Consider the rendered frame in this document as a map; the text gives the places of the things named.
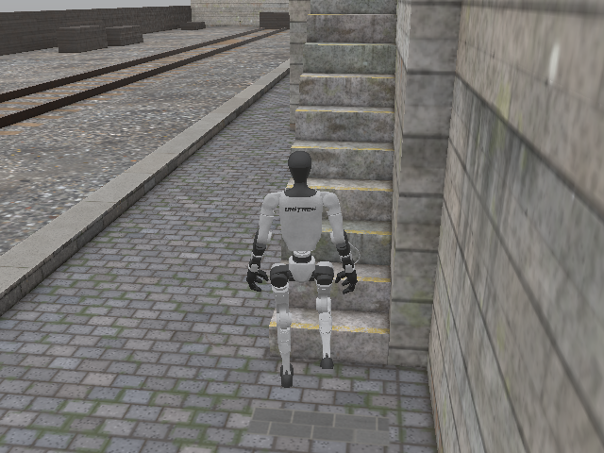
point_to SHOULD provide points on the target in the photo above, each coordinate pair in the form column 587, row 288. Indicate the stairs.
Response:
column 345, row 121

